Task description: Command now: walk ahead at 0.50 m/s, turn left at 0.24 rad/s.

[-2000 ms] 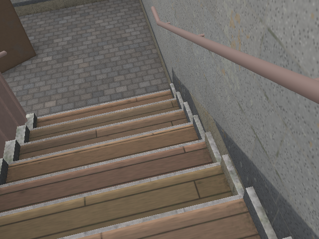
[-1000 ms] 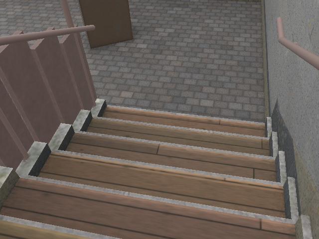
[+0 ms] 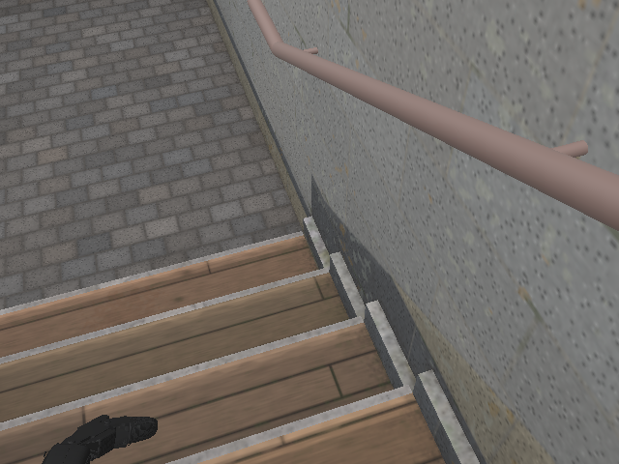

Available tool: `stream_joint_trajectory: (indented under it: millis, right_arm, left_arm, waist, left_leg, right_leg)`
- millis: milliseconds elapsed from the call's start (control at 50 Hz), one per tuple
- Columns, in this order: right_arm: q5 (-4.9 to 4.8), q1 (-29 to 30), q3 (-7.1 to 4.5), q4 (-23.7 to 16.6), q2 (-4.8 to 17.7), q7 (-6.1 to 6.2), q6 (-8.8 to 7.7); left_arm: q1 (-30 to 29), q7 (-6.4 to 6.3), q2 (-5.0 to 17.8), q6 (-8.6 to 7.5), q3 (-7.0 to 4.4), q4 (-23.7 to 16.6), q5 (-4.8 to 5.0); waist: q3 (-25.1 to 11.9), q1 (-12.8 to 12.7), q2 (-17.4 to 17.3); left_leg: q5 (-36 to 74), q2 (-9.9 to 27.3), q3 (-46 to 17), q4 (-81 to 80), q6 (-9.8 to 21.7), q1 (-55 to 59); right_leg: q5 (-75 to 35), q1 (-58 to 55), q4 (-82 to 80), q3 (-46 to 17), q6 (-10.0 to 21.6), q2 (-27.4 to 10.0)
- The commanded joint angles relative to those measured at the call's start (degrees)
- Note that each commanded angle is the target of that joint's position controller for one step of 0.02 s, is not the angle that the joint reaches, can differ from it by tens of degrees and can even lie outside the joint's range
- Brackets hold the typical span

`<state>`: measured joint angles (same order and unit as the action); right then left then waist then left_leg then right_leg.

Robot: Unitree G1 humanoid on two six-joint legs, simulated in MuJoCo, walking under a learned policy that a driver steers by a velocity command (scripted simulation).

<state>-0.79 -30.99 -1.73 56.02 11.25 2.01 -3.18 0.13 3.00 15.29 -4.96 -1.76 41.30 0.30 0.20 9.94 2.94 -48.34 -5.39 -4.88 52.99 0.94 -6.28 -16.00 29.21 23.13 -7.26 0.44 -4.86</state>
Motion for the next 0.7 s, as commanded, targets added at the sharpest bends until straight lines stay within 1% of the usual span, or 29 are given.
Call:
stream_joint_trajectory:
  millis: [20, 40, 60, 80, 100, 120, 140, 160, 180, 200, 220, 240, 280, 300, 340, 360, 380, 400, 440, 460, 500, 540, 580, 600, 620, 640, 660, 680, 700]
  right_arm:
    - [1.14, 1.4, -1.61, -1.4, 9.1, -1.03, 0.72]
    - [0.58, 0.1, -1.67, -0.3, 8.4, -0.84, 1.04]
    - [-0.91, -2.2, -0.93, 0.7, 3.9, -0.88, 0.72]
    - [-2.62, -12.1, -0.43, 0.0, 1.6, -0.92, -0.84]
    - [-3.92, -14.3, -0.74, -1.2, 3.2, -0.32, -2.02]
    - [-4.63, -7.4, -0.58, -6.8, 3.4, 0.59, -1.46]
    - [-4.55, 2.6, -1.24, -7.7, 5.7, 2.26, 0.67]
    - [-2.59, 8.7, -1.53, -8.7, 7.0, 3.32, 3.72]
    - [-1.56, 7.8, -1.62, -9.9, 6.4, 3.79, 5.97]
    - [-0.21, 4.5, -2.8, -8.9, 8.2, 3.16, 5.94]
    - [-0.1, 5.2, -3.19, -9.2, 6.8, 3.05, 5.82]
    - [-0.5, 6.8, -3.34, -9.0, 6.1, 2.7, 5.36]
    - [0.41, 10.0, -2.06, -10.2, 0.4, 1.56, 5.08]
    - [-0.07, 13.4, -2.04, -13.0, 1.1, 0.97, 4.75]
    - [-0.47, 12.7, -2.99, -14.2, 4.6, -0.5, 4.64]
    - [-0.74, 17.6, -3.85, -15.9, 7.1, -1.22, 3.65]
    - [-0.99, 22.3, -3.93, -17.4, 6.4, -1.76, 4.03]
    - [-0.61, 24.4, -3.46, -18.8, 5.0, -2.51, 4.27]
    - [0.48, 28.7, -3.06, -21.6, 4.4, -5.33, 4.38]
    - [0.04, 31.3, -2.65, -22.5, 4.2, -7.15, 4.15]
    - [-0.67, 34.6, -1.9, -23.8, 1.4, -9.04, 4.58]
    - [-1.65, 34.2, -2.05, -24.2, 3.8, -7.76, 5.31]
    - [-1.42, 33.8, -1.8, -22.3, 4.7, -6.68, 4.76]
    - [-0.08, 26.8, -2.16, -19.1, 4.6, -6.05, 3.43]
    - [1.34, 15.1, -3.78, -13.8, 7.4, -5.32, 2.6]
    - [1.38, 7.9, -6.28, -11.4, 14.9, -4.22, 2.35]
    - [3.11, 6.8, -6.33, -12.1, 21.8, -5.16, 1.82]
    - [0.92, 6.2, -6.37, -12.6, 21.1, -5.58, 2.88]
    - [-0.42, 8.1, -5.27, -13.2, 18.5, -4.85, 4.19]
  left_arm:
    - [14.8, -1.83, 6.9, -0.52, -3.23, 1.2, -0.06]
    - [24.2, -1.71, 9.1, -0.37, -4.42, 3.9, -0.97]
    - [34.2, -0.86, 9.9, -0.53, -4.32, 7.1, -3.16]
    - [36.9, -0.23, 12.8, 0.31, -3.88, 8.4, -5.59]
    - [37.4, 0.26, 14.1, 2.52, -4.2, 7.7, -4.26]
    - [36.8, 0.51, 17.0, 2.95, -5.36, 11.7, -1.21]
    - [30.7, -0.33, 10.3, 2.54, -3.29, 10.5, -1.41]
    - [24.1, -1.6, 6.9, 2.36, -1.52, 9.1, -3.02]
    - [18.4, -1.88, 6.9, 1.53, -0.67, 7.9, -3.82]
    - [13.3, -2.21, 4.7, -0.14, -0.47, 7.3, -2.28]
    - [12.6, -2.62, 4.3, -0.71, -0.28, 7.7, -2.4]
    - [15.8, -3.47, 3.5, -1.0, -0.18, 8.6, -1.73]
    - [23.7, -5.5, 4.1, -0.86, -0.41, 12.9, -1.28]
    - [25.5, -5.39, 3.9, -1.3, -0.53, 13.9, -0.53]
    - [24.7, -5.11, 7.2, -1.13, -1.84, 13.0, -0.88]
    - [26.6, -5.8, 4.4, -1.37, -1.81, 12.9, 0.49]
    - [29.1, -6.74, 3.0, -1.01, -1.49, 13.4, 1.63]
    - [30.7, -7.11, 3.2, -0.99, -1.5, 13.4, 1.34]
    - [28.8, -8.26, 1.9, -0.17, -1.3, 10.5, 0.82]
    - [29.2, -8.44, 1.7, -0.1, -1.14, 9.6, 0.48]
    - [28.4, -8.24, 3.3, 1.49, -1.51, 8.8, 1.25]
    - [25.9, -8.77, 7.5, 2.63, -3.4, 6.0, 2.56]
    - [28.1, -8.8, 8.0, 3.89, -4.55, 5.7, 2.69]
    - [28.9, -8.99, 8.5, 3.52, -5.24, 5.9, 2.83]
    - [28.6, -8.88, 8.3, 3.3, -4.76, 6.8, 2.0]
    - [32.1, -8.08, 6.0, 2.1, -4.64, 6.9, 0.9]
    - [37.2, -6.06, -0.1, 1.29, -1.9, 4.4, -0.8]
    - [33.8, -5.28, 3.5, -0.13, -1.41, 0.8, 1.27]
    - [28.0, -5.49, 5.0, 0.42, -1.28, -1.8, 1.36]
  waist:
    - [-2.7, -10.6, -5.8]
    - [-6.0, -14.9, -5.1]
    - [-9.1, -18.8, 0.8]
    - [-14.1, -14.5, 12.9]
    - [-18.8, -14.3, 18.1]
    - [-17.8, -12.7, 19.0]
    - [-8.5, -13.3, 3.7]
    - [0.1, -12.6, -2.4]
    - [2.1, -9.0, -1.9]
    - [2.4, -5.3, -4.3]
    - [3.4, -4.5, 2.3]
    - [4.2, -5.8, 1.6]
    - [1.7, -7.3, 8.5]
    - [0.5, -8.2, 9.7]
    - [-0.2, -7.1, 6.6]
    - [1.1, -8.6, 2.4]
    - [4.0, -10.6, 3.4]
    - [5.0, -11.4, 6.1]
    - [6.8, -10.9, 1.1]
    - [6.5, -12.6, -2.1]
    - [5.9, -14.9, 0.0]
    - [7.5, -15.7, 1.2]
    - [7.4, -17.1, -2.1]
    - [5.5, -14.9, -4.9]
    - [0.5, -8.9, -3.3]
    - [-6.6, -7.0, -9.4]
    - [-20.5, -9.0, -17.2]
    - [-31.9, -5.5, -18.1]
    - [-32.2, -5.1, -11.6]
  left_leg:
    - [47.9, 4.9, -11.1, 11.2, 6.9, -7.4]
    - [39.1, 3.3, -11.0, 24.5, 4.3, -15.2]
    - [6.9, -3.5, -9.0, 45.8, 0.5, -28.7]
    - [-5.6, -2.5, -11.0, 67.1, -2.3, -40.0]
    - [-3.2, 0.1, -10.8, 72.8, -3.4, -44.4]
    - [6.1, 1.0, -5.2, 70.3, -3.4, -52.0]
    - [16.4, 4.6, -1.8, 61.1, -2.6, -53.0]
    - [22.2, 3.4, -4.8, 59.1, -0.8, -48.3]
    - [24.4, 4.4, -6.4, 57.0, 0.0, -42.1]
    - [36.6, 6.7, -11.0, 39.6, 1.1, -36.9]
    - [39.0, 6.8, -10.0, 33.3, 1.3, -35.8]
    - [46.7, 6.5, -9.4, 18.9, 0.3, -33.7]
    - [50.4, 5.3, -8.5, 10.5, -0.7, -34.7]
    - [51.3, 6.1, -7.9, 10.7, -0.8, -38.0]
    - [53.9, 5.8, -4.6, 12.7, -0.1, -37.0]
    - [64.3, 6.9, -9.3, 4.5, 0.4, -42.1]
    - [67.0, 6.0, -9.0, 1.1, 0.5, -45.3]
    - [66.2, 5.9, -8.7, -0.7, 0.7, -47.3]
    - [75.1, 6.3, -5.6, -8.0, 0.9, -39.7]
    - [83.2, 5.5, -0.9, -12.8, 0.3, -32.8]
    - [84.1, 4.8, 2.6, -17.9, 0.2, -23.5]
    - [74.4, 6.3, 2.0, -23.7, -0.7, -26.6]
    - [70.3, 8.9, 2.4, -33.0, 0.6, -26.4]
    - [73.4, 7.5, 4.5, -38.4, 1.0, -19.7]
    - [76.2, 4.3, 6.5, -39.1, 3.0, -3.1]
    - [105.7, 9.8, -0.7, -31.6, 7.0, 18.6]
    - [124.8, 20.1, -12.3, -8.9, 16.5, 45.0]
    - [113.0, 23.8, -20.4, -11.5, 21.8, 48.5]
    - [92.9, 24.9, -21.7, -17.0, 21.9, 43.2]
  right_leg:
    - [-1.9, -24.6, -3.3, 6.0, 0.0, 1.9]
    - [-6.0, -36.9, 1.3, 5.4, 0.0, -1.3]
    - [-20.4, -49.9, 11.2, 0.8, 3.9, -9.0]
    - [-34.7, -55.7, 20.6, -9.9, 9.7, -18.9]
    - [-29.0, -54.5, 16.8, -16.7, 13.6, -23.6]
    - [8.0, -49.3, 2.4, -29.2, 18.8, -28.4]
    - [29.1, -36.4, -4.4, -25.2, 16.6, -23.1]
    - [23.3, -23.1, -5.9, -20.7, 14.6, -21.3]
    - [12.2, -13.0, -4.2, -18.2, 14.3, -22.9]
    - [10.3, -8.1, -3.0, -9.2, 9.2, -16.9]
    - [7.3, -7.5, -2.7, -3.7, 6.3, -14.3]
    - [9.0, -6.9, -4.4, 1.9, 5.0, -11.1]
    - [-6.9, -13.9, -0.9, 2.8, 6.6, -12.3]
    - [-6.5, -17.8, -1.5, 2.5, 7.9, -13.4]
    - [-0.9, -17.5, 0.8, 3.7, 8.1, -13.4]
    - [9.8, -21.6, 3.6, 4.9, 5.0, -11.5]
    - [11.3, -23.4, 5.6, 5.6, 3.9, -11.7]
    - [8.9, -25.2, 6.6, 5.6, 4.2, -12.2]
    - [12.2, -17.6, 10.7, 11.0, 3.7, -10.7]
    - [20.4, -13.3, 11.7, 14.0, 2.4, -9.2]
    - [27.4, -8.8, 14.3, 15.1, 1.6, -9.5]
    - [24.5, -13.0, 20.7, 12.9, 1.2, -10.5]
    - [21.7, -18.9, 28.3, 11.6, 0.9, -13.4]
    - [20.8, -19.5, 36.9, 13.0, 0.9, -12.3]
    - [15.9, -13.7, 48.7, 14.3, 0.5, -9.7]
    - [42.0, 2.4, 68.5, 17.7, -3.7, -3.6]
    - [75.8, 25.1, 97.1, 10.5, -7.6, 1.8]
    - [72.9, 29.1, 100.2, 2.8, -8.8, 0.5]
    - [69.3, 32.2, 101.3, 2.0, -9.3, -0.4]
